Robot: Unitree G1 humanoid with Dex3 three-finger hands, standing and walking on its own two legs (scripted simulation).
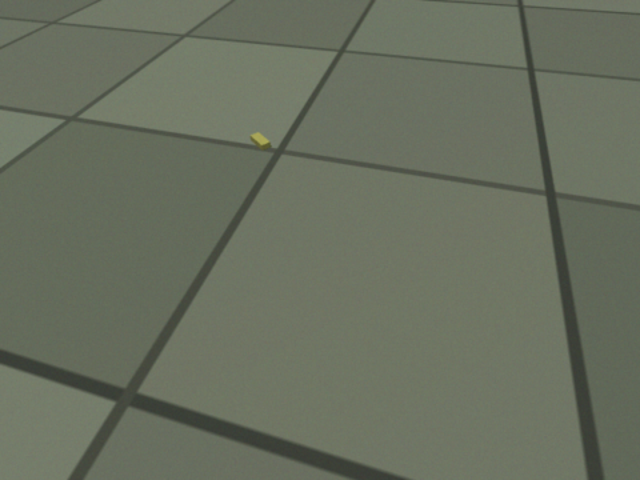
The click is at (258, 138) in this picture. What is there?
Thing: flat box
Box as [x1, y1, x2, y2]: [250, 132, 270, 150]
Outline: 250,135 251,140 262,150 270,146 269,141 258,132
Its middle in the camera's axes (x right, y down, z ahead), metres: -0.35 -0.53 +2.19
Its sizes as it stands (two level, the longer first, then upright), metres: 0.128 0.055 0.034
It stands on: the floor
